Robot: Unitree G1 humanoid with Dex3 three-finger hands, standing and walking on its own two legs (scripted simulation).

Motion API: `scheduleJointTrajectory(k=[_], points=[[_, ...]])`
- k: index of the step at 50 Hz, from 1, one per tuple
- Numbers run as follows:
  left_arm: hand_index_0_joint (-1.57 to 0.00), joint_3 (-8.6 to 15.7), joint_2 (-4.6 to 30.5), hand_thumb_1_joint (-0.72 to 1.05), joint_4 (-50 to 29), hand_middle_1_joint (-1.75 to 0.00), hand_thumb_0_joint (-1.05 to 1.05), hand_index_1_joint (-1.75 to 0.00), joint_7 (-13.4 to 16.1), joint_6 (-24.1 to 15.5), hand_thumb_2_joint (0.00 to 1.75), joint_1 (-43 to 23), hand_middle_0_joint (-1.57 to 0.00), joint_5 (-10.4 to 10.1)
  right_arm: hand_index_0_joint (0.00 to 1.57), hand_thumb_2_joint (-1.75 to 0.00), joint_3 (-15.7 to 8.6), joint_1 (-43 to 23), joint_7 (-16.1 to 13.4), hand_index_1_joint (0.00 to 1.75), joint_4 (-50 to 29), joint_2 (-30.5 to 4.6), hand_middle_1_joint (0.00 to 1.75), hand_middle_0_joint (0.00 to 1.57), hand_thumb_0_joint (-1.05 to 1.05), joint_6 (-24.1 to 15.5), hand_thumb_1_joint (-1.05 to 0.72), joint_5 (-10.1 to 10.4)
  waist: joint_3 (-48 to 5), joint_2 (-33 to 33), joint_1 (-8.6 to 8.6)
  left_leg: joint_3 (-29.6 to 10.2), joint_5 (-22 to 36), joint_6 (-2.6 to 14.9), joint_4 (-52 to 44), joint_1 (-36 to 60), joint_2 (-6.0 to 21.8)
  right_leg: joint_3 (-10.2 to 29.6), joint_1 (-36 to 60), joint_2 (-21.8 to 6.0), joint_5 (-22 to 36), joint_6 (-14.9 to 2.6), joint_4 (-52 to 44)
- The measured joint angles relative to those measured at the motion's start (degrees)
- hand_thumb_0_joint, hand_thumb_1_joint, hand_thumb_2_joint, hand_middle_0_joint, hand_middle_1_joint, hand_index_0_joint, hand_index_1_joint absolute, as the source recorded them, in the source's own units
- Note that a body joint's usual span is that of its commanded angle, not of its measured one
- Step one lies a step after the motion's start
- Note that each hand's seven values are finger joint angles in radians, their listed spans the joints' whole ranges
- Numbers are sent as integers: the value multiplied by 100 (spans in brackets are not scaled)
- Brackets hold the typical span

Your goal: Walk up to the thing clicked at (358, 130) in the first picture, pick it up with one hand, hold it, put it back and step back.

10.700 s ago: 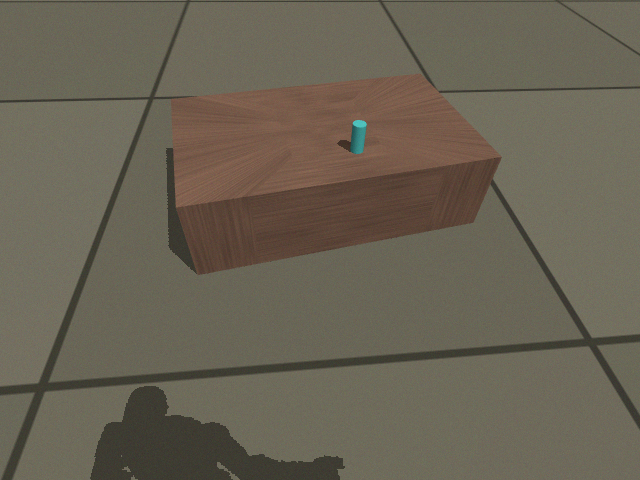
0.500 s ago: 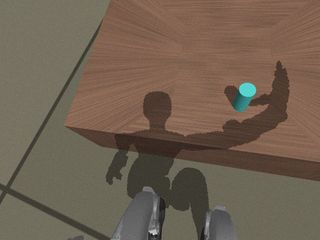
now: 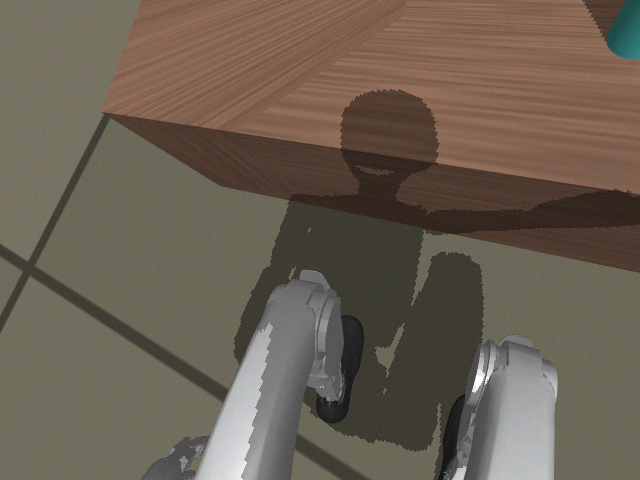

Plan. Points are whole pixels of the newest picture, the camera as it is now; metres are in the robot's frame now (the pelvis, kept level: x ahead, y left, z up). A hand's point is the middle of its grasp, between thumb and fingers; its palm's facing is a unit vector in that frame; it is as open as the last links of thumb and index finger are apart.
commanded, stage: close in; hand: right
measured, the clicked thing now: out of the picture +0.64 -0.20 -0.03
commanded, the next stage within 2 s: rest palm in 0.68 s
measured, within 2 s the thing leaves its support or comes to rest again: neither
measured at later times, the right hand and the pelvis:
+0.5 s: hand out of the picture +0.60 -0.22 -0.02, palm faces +0.07 +1.00 -0.02, open 17.4 cm; pelvis -0.01 +0.00 -0.04, yaw +0 degrees
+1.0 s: hand out of the picture +0.60 -0.20 -0.03, palm faces +0.09 +1.00 -0.01, open 17.2 cm; pelvis +0.00 +0.00 -0.04, yaw -3 degrees
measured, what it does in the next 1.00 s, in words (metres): stands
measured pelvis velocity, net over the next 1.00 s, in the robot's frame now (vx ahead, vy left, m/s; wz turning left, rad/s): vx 0.00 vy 0.00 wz -0.05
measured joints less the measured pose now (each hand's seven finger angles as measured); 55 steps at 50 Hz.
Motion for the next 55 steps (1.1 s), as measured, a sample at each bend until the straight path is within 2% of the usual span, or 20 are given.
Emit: scheduleJointTrajectory(k=[6, 13, 17, 21, 26, 31, 40, 49, 55], points=[[-20, -66, 36, 91, -36, -30, 0, -30, -12, 177, 90, 170, -20, 30, 6, -6, 169, -189, -379, 4, -249, 172, 4, 7, -1, 188, 42, -199, 171, 12, 152, 9, 160, -13, 515, -584, 54, 50, -649, 55, 105, -34, 629], [-20, 26, 3, 91, -48, -30, 0, -30, 24, 358, 90, 358, -20, 18, 5, -7, 481, -269, -976, 4, -785, 566, 4, 6, -1, 465, 43, -361, 187, 62, 217, -28, 268, -35, 790, -908, 76, 33, -1000, 81, 185, -74, 957], [-20, 94, -18, 91, -58, -30, 0, -30, 56, 406, 91, 445, -20, -27, 4, -7, 706, -239, -1183, 4, -979, 796, 4, 5, -1, 661, 46, -351, 79, 22, 200, -63, 239, -42, 787, -914, 87, -5, -992, 93, 173, -81, 924], [-19, 140, 2, 91, -95, -29, 0, -30, 84, 425, 91, 482, -19, -73, 4, -8, 826, -227, -1338, 5, -990, 973, 5, 5, -1, 767, 49, -263, -17, -56, 181, -79, 161, -48, 742, -826, 106, -24, -890, 114, 124, -84, 838], [-19, 227, 63, 89, -164, -29, 0, -30, 85, 454, 92, 489, -19, -112, 3, -8, 946, -191, -1480, 5, -957, 1201, 5, 4, -1, 770, 51, -160, -73, -136, 110, -121, 61, -51, 697, -738, 127, -70, -766, 137, 63, -84, 724], [-19, 306, 111, 89, -218, -30, 0, -30, 75, 508, 92, 438, -20, -130, 3, -9, 968, -111, -1584, 5, -1045, 1452, 5, 4, -1, 687, 53, -79, -92, -148, 42, -166, -20, -50, 703, -719, 148, -115, -707, 158, 15, -85, 666], [-19, 452, 85, 88, -255, -30, 0, -31, 36, 606, 92, 333, -20, -119, 3, -8, 1115, -5, -1850, 5, -1303, 1849, 5, 4, -1, 567, 52, -91, -113, -87, -85, -232, -109, -38, 747, -746, 197, -177, -695, 209, -19, -64, 621], [-18, 494, 69, 84, -234, -29, 0, -32, 6, 663, 95, 234, -20, -100, 6, -9, 1237, -78, -1975, 6, -1150, 2004, 6, 6, -1, 496, 50, -86, -128, -99, -129, -263, -132, -36, 767, -736, 218, -204, -673, 234, -17, -62, 606], [-18, 476, 76, 84, -243, -29, 0, -32, -17, 690, 95, 214, -20, -89, 12, -7, 1240, -189, -2020, 7, -965, 1983, 7, 13, -1, 382, 50, -120, -86, -108, -100, -276, -104, -32, 798, -782, 216, -215, -713, 234, 10, -60, 635]])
